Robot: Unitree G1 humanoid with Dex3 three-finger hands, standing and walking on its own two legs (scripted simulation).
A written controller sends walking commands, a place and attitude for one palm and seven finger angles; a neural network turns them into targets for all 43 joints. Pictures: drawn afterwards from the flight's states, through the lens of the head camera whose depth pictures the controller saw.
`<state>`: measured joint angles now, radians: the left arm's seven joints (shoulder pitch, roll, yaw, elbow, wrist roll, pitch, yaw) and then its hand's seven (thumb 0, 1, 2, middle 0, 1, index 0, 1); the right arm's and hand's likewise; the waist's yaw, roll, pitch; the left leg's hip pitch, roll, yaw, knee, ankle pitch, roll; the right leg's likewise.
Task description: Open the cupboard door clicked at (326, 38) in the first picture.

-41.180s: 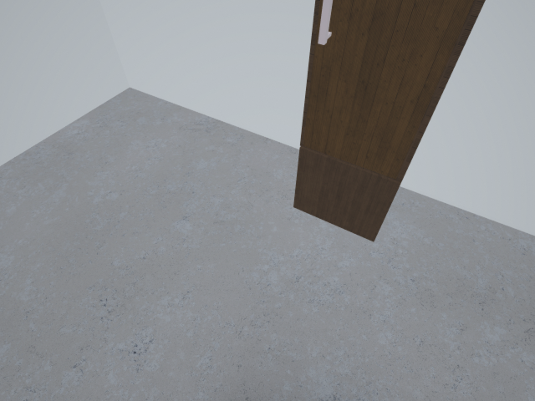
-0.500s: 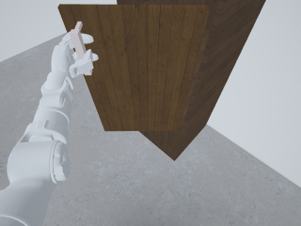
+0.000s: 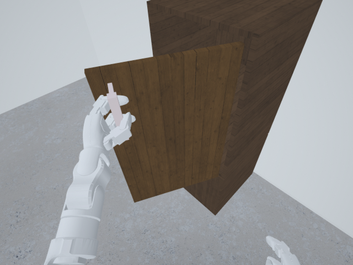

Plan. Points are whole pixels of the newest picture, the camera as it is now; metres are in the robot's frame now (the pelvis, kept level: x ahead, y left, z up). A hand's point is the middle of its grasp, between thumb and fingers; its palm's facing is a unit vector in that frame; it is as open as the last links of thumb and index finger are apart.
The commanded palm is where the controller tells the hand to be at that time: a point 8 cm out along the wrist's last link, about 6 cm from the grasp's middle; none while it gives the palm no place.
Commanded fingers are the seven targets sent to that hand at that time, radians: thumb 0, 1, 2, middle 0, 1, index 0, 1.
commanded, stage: pull the door open along its arc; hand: left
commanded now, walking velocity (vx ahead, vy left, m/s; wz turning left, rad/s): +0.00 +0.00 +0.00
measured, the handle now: (117, 112) +0.41 +0.16 +0.15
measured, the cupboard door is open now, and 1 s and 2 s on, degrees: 63 85 86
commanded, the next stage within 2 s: open thumb and fingers to let go in 0.42 s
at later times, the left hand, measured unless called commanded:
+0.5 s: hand (167, 171) +0.25 +0.03 +0.16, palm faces +0.29 -0.96 +0.00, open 6.5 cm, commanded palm +0.22 +0.08 +0.15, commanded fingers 0.00 0.90 0.90 -0.40 -1.35 -0.40 -1.35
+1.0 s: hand (155, 163) +0.27 +0.05 +0.16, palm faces +0.37 -0.93 +0.01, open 11.9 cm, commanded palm +0.22 +0.08 +0.15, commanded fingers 0.00 -0.50 0.30 -0.28 -1.05 -0.28 -1.05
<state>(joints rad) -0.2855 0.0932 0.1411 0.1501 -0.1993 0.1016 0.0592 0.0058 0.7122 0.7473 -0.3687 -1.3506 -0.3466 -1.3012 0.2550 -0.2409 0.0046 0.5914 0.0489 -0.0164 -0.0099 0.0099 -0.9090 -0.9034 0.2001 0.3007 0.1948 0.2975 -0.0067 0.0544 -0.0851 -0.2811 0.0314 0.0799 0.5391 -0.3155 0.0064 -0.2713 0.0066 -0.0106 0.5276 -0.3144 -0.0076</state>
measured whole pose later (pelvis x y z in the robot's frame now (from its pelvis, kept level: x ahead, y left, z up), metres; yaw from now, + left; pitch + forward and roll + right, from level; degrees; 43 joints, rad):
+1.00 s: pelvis -0.03 -0.03 +0.00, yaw +5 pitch -4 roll +0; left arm -0.07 -0.11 -0.24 -0.16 0.01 0.30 0.54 0.00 -0.17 0.44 -0.33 -1.23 -0.32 -1.23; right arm 0.11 -0.19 0.02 0.65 -0.02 0.08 0.01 0.01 -0.91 -0.90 0.20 0.30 0.19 0.30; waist 0.03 0.07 -0.01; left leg -0.18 0.03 -0.02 0.52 -0.26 -0.02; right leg -0.13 0.01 -0.10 0.49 -0.29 -0.04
